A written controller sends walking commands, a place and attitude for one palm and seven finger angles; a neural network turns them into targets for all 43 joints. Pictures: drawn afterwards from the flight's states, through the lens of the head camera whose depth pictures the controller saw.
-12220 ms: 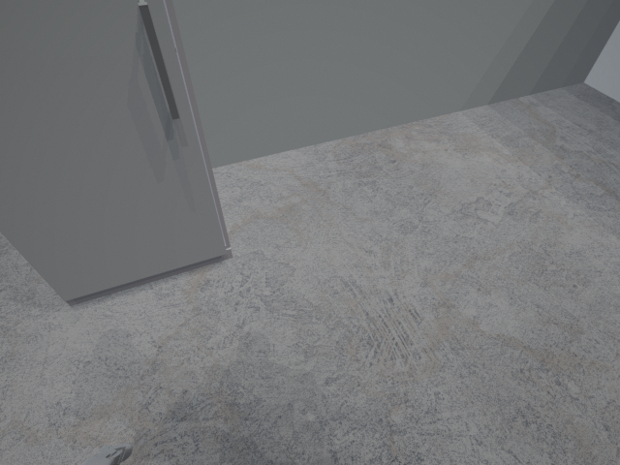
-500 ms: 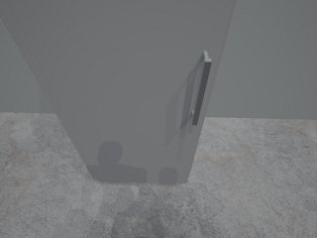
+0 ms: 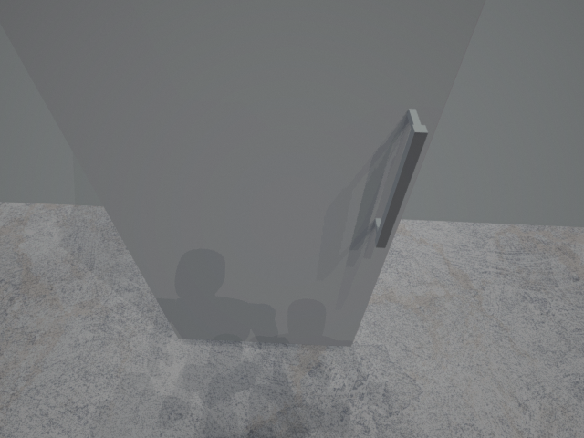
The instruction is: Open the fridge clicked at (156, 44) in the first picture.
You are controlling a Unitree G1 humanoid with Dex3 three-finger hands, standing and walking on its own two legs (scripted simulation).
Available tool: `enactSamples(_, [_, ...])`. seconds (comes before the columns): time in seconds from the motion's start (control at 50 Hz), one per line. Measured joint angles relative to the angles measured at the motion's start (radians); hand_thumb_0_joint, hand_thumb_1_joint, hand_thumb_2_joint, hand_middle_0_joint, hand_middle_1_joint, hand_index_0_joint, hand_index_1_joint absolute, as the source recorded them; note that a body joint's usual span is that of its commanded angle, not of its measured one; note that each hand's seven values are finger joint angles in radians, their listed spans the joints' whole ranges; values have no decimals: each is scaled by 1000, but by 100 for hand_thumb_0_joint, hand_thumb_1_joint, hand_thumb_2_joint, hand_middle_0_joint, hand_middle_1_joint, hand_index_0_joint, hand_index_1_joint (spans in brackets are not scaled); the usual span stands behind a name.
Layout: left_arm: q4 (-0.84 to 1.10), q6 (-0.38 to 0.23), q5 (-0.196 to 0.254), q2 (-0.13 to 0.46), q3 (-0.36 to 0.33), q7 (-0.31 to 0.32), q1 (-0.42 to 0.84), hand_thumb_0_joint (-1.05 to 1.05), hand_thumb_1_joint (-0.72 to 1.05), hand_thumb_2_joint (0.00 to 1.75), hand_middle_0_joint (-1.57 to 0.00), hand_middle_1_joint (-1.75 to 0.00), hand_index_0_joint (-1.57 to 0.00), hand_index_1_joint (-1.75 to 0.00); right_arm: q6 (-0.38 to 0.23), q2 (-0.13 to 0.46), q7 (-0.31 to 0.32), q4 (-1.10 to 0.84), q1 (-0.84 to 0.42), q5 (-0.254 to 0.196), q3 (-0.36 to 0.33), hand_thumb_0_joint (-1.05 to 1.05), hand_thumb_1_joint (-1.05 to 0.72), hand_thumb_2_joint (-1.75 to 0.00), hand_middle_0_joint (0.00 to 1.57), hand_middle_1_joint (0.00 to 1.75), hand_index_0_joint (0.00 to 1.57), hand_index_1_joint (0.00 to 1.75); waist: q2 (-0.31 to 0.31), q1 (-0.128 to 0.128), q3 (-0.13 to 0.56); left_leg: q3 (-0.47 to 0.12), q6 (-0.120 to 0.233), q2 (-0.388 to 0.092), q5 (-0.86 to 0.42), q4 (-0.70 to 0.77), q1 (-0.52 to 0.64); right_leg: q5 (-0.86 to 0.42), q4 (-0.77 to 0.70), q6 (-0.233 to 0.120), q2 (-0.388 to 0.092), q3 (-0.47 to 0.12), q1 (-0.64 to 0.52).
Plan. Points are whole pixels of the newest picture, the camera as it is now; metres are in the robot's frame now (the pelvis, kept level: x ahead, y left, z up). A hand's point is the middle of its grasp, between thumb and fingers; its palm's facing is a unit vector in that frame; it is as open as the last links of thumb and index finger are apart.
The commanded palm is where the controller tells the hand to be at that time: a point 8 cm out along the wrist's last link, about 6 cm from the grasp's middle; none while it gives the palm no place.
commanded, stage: look again from close up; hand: right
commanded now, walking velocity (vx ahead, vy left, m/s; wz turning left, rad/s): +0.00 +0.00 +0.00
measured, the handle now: (394, 187) +0.48 -0.13 +0.08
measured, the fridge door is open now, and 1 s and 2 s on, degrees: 0 0 0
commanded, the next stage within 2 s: raise the hand to about handle height in 0.94 s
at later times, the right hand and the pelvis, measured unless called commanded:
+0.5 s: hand out of the picture +0.08 -0.21 -0.16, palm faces -0.03 +0.94 -0.33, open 7.4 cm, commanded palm none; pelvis +0.01 +0.03 +0.00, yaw +0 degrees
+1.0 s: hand out of the picture +0.06 -0.19 -0.16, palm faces -0.02 +0.95 -0.31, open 7.4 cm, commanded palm none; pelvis +0.01 +0.03 +0.00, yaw +0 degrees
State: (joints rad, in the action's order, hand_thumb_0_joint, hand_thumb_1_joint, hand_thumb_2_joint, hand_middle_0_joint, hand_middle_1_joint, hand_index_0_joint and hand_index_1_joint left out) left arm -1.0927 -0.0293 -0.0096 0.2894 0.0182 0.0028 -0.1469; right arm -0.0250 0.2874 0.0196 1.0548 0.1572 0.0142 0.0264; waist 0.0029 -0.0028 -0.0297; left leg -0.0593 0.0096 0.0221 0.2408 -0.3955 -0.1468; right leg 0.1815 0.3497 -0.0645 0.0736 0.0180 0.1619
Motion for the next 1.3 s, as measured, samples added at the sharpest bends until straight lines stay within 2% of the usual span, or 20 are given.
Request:
enactSamples(0.38, [-7, 9, 0, 27, 8, 1, 17, 0, 90, 90, -20, -30, -20, -30, -2, 32, -3, -1, 2, -3, -5, 0, -90, -90, 20, 30, 20, 30, -5, 5, 7, 11, 32, 28, 0, 37, 41, 11, -18, 32, -28, -14, -32])
enactSamples(0.72, [-23, 14, 1, 16, 14, 5, 0, 0, 90, 90, -20, -30, -20, -30, -3, 16, -4, 17, 32, -5, -3, 0, -90, -90, 20, 30, 20, 30, -1, 8, 5, 15, 48, 47, -14, 62, 54, 11, -22, 50, -47, -20, -36])
enactSamples(1.04, [-30, 11, 0, 4, 14, 7, -15, 0, 90, 90, -20, -30, -20, -30, -3, 9, -3, 20, 33, -4, -6, 0, -90, -90, 20, 30, 20, 30, -1, 7, 12, 18, 50, 47, -18, 64, 56, 3, -28, 52, -48, -22, -40])
enactSamples(1.06, [-21, 14, 3, 5, 10, 8, -16, 0, 90, 90, -20, -30, -20, -30, -10, 3, 9, 17, 35, -2, -9, 0, -90, -90, 20, 30, 20, 30, -9, 4, 11, 21, 46, 51, -20, 63, 51, 12, 2, 53, -53, -21, -19])
enactSamples(1.08, [31, 9, 13, 2, -1, 15, -38, 0, 90, 90, -20, -30, -20, -30, 23, -11, 1, -110, 76, -30, -70, 0, -90, -90, 20, 30, 21, 30, -11, 3, 10, 24, 44, 53, -17, 48, 37, 22, 23, 51, -55, -22, -4])
enactSamples(1.1, [95, -20, 21, -6, -12, 31, -76, 0, 90, 90, -20, -30, -20, -30, 18, -23, -9, -278, 121, -52, -129, 1, -90, -90, 20, 30, 21, 30, -5, 12, 8, 26, 46, 50, -6, 19, 19, 29, 33, 49, -51, -22, 4])
enactSamples(1.12, [154, -57, 20, -11, -18, 45, -108, 0, 90, 90, -20, -30, -20, -30, -16, -29, -13, -432, 156, -83, -158, 1, -89, -90, 20, 30, 21, 31, -1, 17, 6, 31, 48, 44, 10, -13, 4, 31, 47, 47, -44, -24, 14])
enactSamples(1.14, [203, -92, 21, -15, -26, 52, -129, 0, 91, 90, -20, -30, -20, -30, -63, -36, -21, -546, 174, -113, -182, 1, -89, -90, 21, 30, 21, 31, -4, 11, 10, 42, 48, 38, 26, -44, -14, 36, 72, 45, -37, -33, 34])
enactSamples(1.2, [306, -158, 19, -24, -47, 46, -128, 1, 90, 90, -20, -30, -20, -30, -246, -44, -97, -698, 155, -203, -250, 1, -86, -88, 21, 32, 21, 33, -19, -15, 65, 69, 43, 26, 82, -185, -149, 78, 213, 43, -22, -51, 177])
enactSamples(1.26, [385, -197, 23, -37, -53, 26, -80, 1, 90, 90, -20, -30, -20, -30, -448, -31, -248, -723, 136, -292, -283, 1, -82, -86, 20, 35, 21, 36, -14, -18, 128, 65, 48, 27, 147, -375, -344, 141, 391, 42, -21, -35, 364])
enactSamples(1.3, [439, -220, 33, -38, -52, 14, -51, 1, 90, 90, -20, -30, -20, -30, -546, -27, -376, -722, 138, -334, -282, 0, -78, -85, 20, 37, 21, 38, -11, -14, 154, 64, 46, 29, 186, -492, -457, 181, 508, 39, -22, -25, 476])
